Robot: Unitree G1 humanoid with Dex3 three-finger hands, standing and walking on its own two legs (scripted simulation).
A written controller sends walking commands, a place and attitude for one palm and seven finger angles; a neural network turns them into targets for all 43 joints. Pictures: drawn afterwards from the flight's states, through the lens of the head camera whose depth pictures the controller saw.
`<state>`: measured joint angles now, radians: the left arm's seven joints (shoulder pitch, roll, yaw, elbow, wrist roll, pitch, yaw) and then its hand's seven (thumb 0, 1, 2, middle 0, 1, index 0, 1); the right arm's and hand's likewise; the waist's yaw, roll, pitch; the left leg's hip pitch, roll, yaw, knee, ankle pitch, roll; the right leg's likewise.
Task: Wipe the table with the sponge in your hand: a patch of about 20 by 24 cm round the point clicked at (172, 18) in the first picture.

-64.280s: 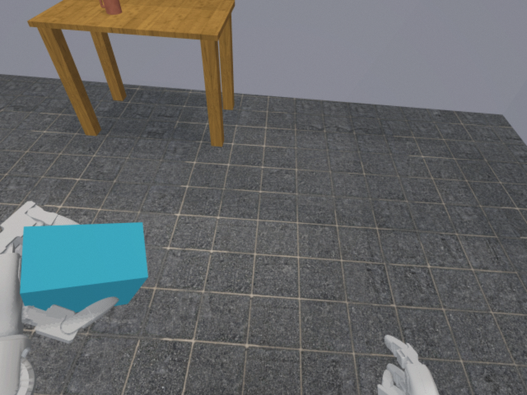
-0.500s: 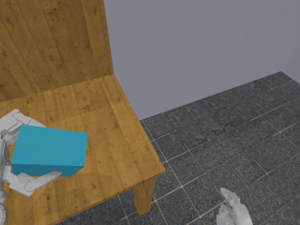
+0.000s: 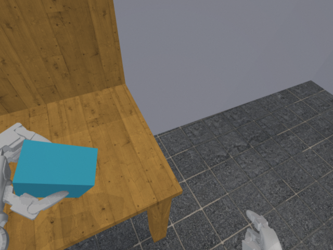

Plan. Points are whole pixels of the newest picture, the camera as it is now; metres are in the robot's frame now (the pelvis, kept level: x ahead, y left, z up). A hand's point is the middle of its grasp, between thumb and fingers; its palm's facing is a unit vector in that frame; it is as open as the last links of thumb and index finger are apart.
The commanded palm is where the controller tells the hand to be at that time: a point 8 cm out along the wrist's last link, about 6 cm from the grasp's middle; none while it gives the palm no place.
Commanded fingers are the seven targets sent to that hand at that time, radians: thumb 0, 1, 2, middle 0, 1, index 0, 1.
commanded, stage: shuffle to correct the standing spot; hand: left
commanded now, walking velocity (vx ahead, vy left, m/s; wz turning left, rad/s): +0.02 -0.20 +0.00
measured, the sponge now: (66, 174) +0.23 +0.20 +0.13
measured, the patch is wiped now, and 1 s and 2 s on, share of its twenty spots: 0.00 0.00 0.00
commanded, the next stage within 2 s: come to a stop and stand still in 0.72 s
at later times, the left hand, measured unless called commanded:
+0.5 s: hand (38, 171) +0.22 +0.24 +0.16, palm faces +0.30 -0.87 -0.40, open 10.6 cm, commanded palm +0.16 +0.28 +0.18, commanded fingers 0.00 0.10 1.30 -1.20 -1.60 -1.20 -1.60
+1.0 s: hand (13, 146) +0.25 +0.28 +0.18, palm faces +0.41 -0.80 -0.43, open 10.6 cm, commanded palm +0.16 +0.28 +0.18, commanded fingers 0.00 0.10 1.30 -1.20 -1.60 -1.20 -1.60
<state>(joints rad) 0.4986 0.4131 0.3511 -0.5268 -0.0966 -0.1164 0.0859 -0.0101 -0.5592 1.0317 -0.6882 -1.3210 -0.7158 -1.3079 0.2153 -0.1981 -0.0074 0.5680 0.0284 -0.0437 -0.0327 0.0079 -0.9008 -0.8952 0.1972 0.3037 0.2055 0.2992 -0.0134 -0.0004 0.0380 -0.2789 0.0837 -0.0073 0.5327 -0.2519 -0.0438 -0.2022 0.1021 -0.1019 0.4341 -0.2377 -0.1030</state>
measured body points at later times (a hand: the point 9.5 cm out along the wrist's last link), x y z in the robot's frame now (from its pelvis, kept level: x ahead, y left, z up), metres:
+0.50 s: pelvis +0.00 +0.00 +0.00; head +0.02 +0.01 +0.45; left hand +0.19 +0.28 +0.18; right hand +0.16 -0.24 -0.08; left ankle +0.02 +0.15 -0.74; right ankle +0.00 -0.05 -0.74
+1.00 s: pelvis +0.00 +0.01 +0.00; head +0.03 +0.02 +0.45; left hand +0.22 +0.32 +0.20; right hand +0.16 -0.23 -0.08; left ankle +0.02 +0.15 -0.74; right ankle +0.00 -0.05 -0.74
